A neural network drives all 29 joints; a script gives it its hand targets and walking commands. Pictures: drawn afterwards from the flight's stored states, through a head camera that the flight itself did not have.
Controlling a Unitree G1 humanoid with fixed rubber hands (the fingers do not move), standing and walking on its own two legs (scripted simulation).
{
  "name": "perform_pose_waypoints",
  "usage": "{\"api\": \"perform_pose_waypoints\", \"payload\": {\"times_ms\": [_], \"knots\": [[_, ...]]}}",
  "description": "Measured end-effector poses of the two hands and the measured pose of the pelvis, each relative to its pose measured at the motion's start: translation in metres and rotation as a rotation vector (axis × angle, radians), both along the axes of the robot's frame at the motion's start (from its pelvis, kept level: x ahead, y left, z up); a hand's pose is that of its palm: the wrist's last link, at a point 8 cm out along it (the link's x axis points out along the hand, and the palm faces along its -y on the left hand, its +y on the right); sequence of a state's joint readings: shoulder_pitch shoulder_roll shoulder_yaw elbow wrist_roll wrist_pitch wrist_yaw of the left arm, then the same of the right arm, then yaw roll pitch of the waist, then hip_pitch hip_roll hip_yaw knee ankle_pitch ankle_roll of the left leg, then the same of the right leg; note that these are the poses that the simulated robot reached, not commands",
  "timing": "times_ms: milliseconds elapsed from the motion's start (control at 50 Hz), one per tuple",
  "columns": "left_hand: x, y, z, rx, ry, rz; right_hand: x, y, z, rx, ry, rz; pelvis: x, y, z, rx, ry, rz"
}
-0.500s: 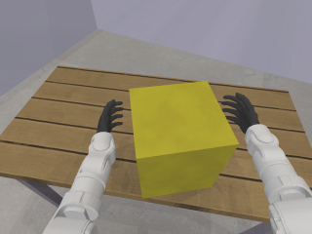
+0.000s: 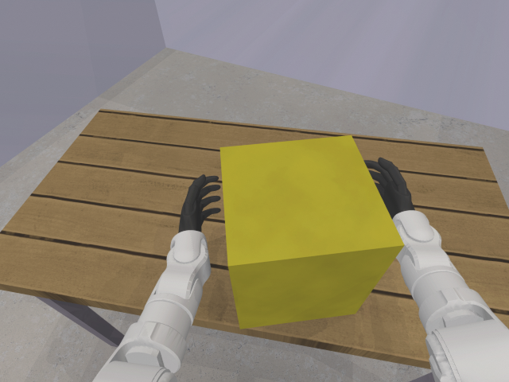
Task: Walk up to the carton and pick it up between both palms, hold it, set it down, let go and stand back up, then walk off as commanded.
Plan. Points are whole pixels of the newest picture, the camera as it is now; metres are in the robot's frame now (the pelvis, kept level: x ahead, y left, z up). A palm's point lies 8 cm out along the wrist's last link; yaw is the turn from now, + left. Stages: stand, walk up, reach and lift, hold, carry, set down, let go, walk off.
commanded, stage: reach and lift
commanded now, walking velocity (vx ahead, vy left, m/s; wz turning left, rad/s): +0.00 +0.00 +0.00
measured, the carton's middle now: (292, 237) +0.37 +0.00 +0.01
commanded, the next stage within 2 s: none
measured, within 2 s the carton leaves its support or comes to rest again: leaves its support in 1.58 s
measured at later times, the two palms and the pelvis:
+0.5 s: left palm (197, 218) +0.36 +0.16 +0.06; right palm (384, 212) +0.42 -0.14 +0.05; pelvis -0.01 +0.00 +0.00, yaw +0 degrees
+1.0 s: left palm (196, 219) +0.36 +0.16 +0.05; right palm (382, 213) +0.42 -0.14 +0.05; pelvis -0.01 +0.00 +0.00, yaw +0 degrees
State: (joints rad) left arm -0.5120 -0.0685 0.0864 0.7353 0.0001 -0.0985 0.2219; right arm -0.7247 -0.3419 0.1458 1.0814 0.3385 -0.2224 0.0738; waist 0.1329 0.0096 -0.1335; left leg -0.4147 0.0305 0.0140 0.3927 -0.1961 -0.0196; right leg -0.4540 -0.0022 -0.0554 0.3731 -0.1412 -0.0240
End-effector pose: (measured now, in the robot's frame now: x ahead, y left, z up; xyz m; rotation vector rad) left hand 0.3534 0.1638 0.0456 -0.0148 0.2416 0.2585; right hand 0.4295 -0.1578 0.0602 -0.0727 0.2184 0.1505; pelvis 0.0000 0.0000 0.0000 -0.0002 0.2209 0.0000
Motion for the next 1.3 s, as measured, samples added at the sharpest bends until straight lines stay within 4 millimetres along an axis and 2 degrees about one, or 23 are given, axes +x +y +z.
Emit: {"api": "perform_pose_waypoints", "payload": {"times_ms": [120, 220, 380, 500, 1300], "knots": [[-0.004, -0.002, -0.001, -0.009, 0.002, 0.013, -0.008, 0.011, -0.009, 0.023, 0.025, -0.006, -0.005, -0.002, 0.0, 0.002, -0.01, 0.0], [-0.003, -0.003, 0.001, -0.008, 0.002, 0.023, -0.011, 0.011, -0.013, 0.035, 0.044, -0.033, -0.008, -0.003, 0.0, 0.003, -0.014, 0.0], [0.005, -0.006, 0.01, -0.004, -0.014, 0.028, -0.008, 0.015, -0.012, 0.046, 0.058, -0.052, -0.008, -0.003, -0.001, 0.004, -0.011, 0.0], [0.008, -0.006, 0.01, -0.014, -0.01, 0.039, -0.005, 0.016, -0.013, 0.05, 0.064, -0.068, -0.007, -0.002, -0.001, 0.003, -0.007, 0.0], [0.004, -0.006, 0.009, -0.024, -0.013, 0.059, -0.008, 0.02, -0.013, 0.074, 0.064, -0.094, -0.008, -0.004, -0.001, 0.003, -0.01, -0.001]]}}
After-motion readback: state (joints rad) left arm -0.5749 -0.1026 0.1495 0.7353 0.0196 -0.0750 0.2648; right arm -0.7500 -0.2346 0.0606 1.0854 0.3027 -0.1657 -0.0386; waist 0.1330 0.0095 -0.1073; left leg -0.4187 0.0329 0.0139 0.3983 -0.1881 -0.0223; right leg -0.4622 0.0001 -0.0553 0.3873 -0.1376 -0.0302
